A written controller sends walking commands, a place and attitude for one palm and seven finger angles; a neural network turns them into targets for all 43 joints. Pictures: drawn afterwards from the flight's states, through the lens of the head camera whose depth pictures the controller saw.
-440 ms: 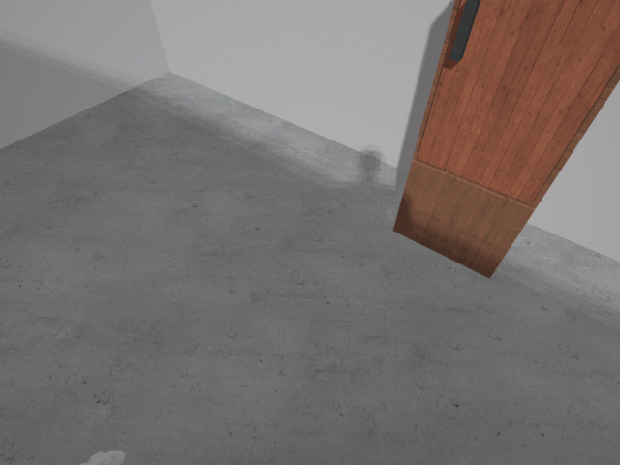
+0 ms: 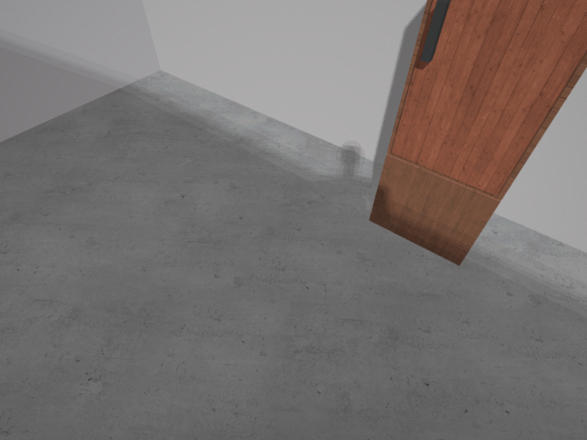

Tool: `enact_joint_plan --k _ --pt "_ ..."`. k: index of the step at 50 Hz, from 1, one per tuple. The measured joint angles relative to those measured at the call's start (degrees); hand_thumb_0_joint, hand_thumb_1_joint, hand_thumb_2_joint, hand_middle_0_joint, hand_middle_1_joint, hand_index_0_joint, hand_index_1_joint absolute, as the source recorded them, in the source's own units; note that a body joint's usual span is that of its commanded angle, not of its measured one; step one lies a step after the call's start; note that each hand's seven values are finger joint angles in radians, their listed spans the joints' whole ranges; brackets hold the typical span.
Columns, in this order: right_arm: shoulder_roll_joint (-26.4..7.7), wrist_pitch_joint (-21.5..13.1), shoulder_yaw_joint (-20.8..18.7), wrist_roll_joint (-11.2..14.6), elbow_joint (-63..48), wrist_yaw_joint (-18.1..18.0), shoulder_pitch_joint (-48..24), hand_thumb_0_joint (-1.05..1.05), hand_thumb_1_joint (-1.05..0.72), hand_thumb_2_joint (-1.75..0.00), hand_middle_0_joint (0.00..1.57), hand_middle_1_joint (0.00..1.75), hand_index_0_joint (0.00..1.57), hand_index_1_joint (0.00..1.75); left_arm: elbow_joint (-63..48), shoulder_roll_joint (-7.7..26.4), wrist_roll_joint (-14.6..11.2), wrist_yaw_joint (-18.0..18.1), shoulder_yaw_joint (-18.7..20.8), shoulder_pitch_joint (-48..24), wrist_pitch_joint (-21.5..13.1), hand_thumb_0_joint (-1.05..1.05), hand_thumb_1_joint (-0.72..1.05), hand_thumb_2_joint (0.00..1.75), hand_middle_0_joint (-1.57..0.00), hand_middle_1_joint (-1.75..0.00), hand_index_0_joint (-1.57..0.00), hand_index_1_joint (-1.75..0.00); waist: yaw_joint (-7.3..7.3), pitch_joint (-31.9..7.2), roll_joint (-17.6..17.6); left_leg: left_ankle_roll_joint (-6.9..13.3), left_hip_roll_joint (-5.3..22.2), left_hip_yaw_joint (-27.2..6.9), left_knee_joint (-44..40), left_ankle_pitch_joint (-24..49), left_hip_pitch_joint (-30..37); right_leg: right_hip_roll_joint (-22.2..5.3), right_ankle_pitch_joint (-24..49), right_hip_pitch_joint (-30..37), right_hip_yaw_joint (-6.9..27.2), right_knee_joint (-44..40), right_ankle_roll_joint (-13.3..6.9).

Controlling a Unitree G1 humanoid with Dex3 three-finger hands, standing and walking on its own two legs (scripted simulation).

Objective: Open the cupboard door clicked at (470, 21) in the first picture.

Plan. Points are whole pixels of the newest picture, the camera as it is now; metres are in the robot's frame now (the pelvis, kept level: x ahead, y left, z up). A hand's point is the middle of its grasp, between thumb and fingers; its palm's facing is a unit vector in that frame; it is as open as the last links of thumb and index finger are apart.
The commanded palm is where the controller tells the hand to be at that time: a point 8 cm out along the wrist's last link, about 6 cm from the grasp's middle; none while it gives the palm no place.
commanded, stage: stand and wait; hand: left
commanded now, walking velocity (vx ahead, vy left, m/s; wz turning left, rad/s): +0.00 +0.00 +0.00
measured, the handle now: (437, 29) +1.12 -0.33 +0.11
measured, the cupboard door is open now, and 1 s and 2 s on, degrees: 0 0 0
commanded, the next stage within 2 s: look at it before walking up in 0.38 s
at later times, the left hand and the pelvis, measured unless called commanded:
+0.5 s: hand out of the picture +0.07 +0.24 -0.15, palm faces -0.03 -0.94 -0.33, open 7.3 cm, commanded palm none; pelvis -0.01 +0.00 +0.00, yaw +0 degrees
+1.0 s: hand out of the picture +0.06 +0.25 -0.15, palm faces -0.03 -0.94 -0.33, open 7.3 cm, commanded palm none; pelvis -0.01 +0.00 +0.00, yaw +0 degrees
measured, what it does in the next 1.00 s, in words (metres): stands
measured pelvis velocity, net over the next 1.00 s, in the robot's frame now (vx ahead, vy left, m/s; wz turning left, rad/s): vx -0.01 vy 0.00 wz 0.00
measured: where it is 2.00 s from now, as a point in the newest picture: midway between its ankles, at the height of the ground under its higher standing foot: outside the picture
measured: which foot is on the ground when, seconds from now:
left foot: down 0.00-1.00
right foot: down 0.00-1.00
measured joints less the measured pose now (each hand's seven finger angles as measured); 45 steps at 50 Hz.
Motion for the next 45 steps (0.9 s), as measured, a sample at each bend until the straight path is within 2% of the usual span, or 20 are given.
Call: enact_joint_plan --k 22,45 --pt "-0.4 0.0 0.2 0.2 3.3 0.2 1.7 0.01 -0.91 -0.90 0.20 0.30 0.20 0.30 2.2 0.6 0.0 -0.1 0.0 -0.4 -0.2 0.01 0.91 0.90 -0.20 -0.30 -0.20 -0.30 -0.49 0.2 0.2 -0.4 0.5 0.1 -2.3 2.2 0.4 0.5 2.4 0.4 0.1 -2.4 -0.3" --pt "-0.3 -0.2 0.1 0.3 3.2 0.3 1.0 0.01 -0.91 -0.90 0.20 0.30 0.20 0.30 2.5 0.6 0.1 -0.2 0.0 0.0 -0.3 0.01 0.91 0.90 -0.20 -0.30 -0.20 -0.30 -0.25 0.4 -0.1 -0.2 0.4 0.1 -3.1 2.8 0.5 0.3 3.2 0.7 0.1 -3.6 -0.1"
